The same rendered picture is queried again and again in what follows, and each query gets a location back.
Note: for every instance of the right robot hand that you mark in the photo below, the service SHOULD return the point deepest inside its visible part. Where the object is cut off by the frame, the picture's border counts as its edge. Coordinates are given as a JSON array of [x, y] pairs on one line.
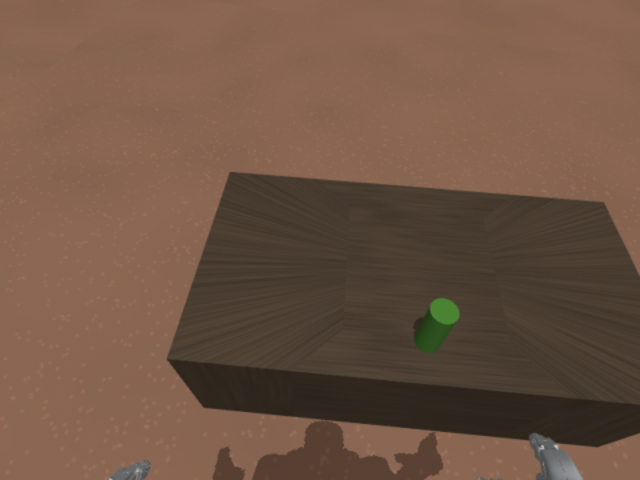
[[555, 464]]

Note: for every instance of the left robot hand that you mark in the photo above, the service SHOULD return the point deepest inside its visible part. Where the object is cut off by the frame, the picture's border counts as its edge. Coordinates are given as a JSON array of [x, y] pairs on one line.
[[137, 471]]

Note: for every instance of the can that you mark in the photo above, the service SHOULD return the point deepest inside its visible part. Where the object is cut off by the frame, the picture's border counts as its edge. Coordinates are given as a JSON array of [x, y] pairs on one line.
[[436, 325]]

